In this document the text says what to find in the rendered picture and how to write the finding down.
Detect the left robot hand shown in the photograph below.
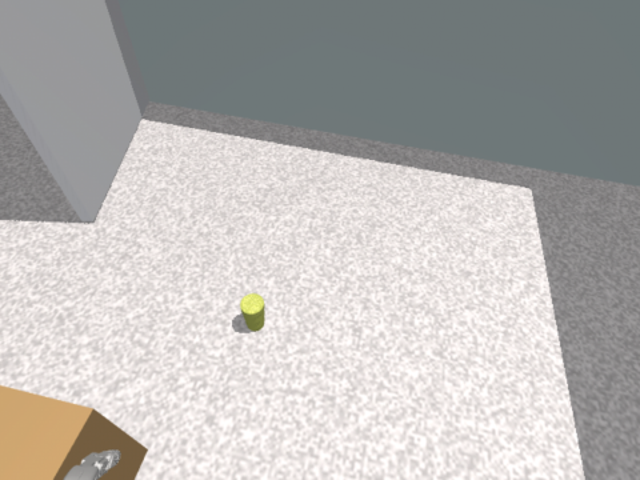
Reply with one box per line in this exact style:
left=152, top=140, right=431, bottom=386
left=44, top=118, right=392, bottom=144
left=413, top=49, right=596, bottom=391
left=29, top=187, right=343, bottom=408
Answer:
left=63, top=450, right=121, bottom=480

